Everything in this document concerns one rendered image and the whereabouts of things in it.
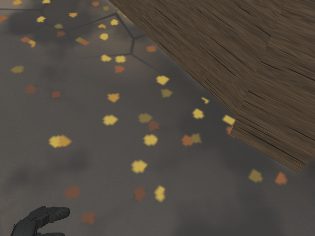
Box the robot left hand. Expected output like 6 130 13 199
11 206 70 236

